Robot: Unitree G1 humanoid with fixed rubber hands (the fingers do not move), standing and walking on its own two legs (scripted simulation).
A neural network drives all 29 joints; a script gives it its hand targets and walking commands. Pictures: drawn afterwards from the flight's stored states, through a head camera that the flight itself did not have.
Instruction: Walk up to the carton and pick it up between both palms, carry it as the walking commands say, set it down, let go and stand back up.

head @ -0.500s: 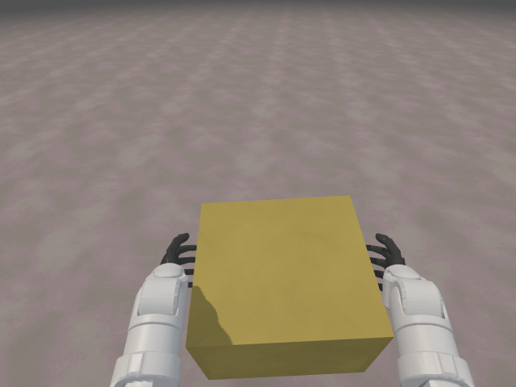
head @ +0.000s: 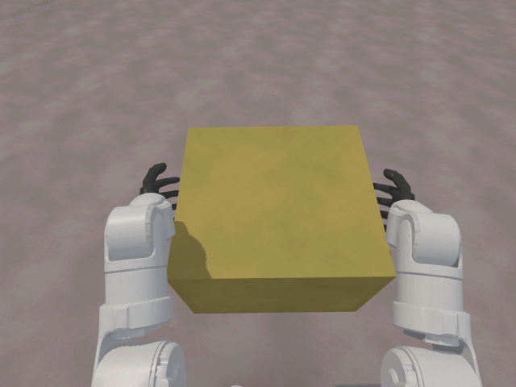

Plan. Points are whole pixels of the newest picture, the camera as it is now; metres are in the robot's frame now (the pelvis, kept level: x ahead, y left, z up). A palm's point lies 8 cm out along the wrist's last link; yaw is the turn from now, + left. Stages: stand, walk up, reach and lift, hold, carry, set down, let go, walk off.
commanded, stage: carry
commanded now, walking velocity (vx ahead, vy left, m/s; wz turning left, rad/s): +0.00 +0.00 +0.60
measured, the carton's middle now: (273, 221) +0.38 +0.00 +0.05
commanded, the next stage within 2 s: none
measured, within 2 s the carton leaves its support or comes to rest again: neither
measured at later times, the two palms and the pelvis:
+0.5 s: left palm (20, 266) +0.25 +0.33 +0.11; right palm (280, 207) +0.36 -0.01 +0.11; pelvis -0.02 +0.06 +0.01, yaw +17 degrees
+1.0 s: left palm out of the picture +0.14 +0.40 +0.10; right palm (212, 235) +0.32 +0.09 +0.09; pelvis -0.06 +0.08 +0.00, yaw +33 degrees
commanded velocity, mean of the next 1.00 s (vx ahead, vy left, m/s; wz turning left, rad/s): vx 0.00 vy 0.00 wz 0.60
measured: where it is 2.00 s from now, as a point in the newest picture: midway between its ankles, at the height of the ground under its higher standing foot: outside the picture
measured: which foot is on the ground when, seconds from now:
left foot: up 0.00-0.20, down 0.22-0.62, up 0.64-0.90, down 0.92-1.00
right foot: down 0.00-0.22, up 0.24-0.60, down 0.62-0.94, up 0.96-1.00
